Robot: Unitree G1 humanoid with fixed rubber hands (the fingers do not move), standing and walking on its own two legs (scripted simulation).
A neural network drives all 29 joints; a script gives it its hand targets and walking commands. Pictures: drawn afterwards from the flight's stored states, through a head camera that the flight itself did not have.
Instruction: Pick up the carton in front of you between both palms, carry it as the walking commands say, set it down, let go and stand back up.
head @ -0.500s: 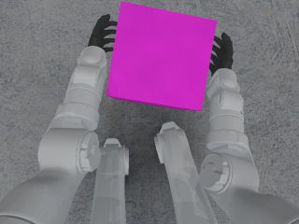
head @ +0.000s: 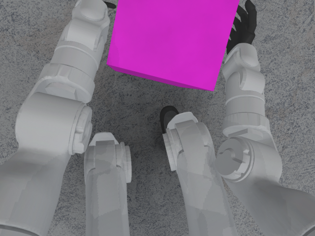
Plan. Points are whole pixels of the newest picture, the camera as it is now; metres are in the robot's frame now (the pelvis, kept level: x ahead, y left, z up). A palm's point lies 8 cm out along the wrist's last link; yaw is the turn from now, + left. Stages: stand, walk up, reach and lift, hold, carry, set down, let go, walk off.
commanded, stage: set down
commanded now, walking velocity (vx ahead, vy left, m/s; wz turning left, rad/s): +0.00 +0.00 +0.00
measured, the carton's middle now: (163, 38) +0.49 -0.12 -0.24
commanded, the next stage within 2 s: none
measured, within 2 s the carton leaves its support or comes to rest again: rests again in 0.70 s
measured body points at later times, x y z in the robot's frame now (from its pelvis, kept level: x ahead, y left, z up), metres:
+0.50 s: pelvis +0.00 +0.01 -0.01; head +0.37 +0.01 +0.25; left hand +0.56 +0.02 -0.20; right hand +0.45 -0.26 -0.18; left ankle +0.09 +0.11 -0.38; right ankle +0.15 -0.15 -0.38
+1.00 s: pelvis +0.00 +0.01 -0.03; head +0.37 +0.01 +0.23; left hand +0.56 +0.02 -0.22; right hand +0.45 -0.27 -0.20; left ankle +0.09 +0.11 -0.38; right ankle +0.15 -0.15 -0.38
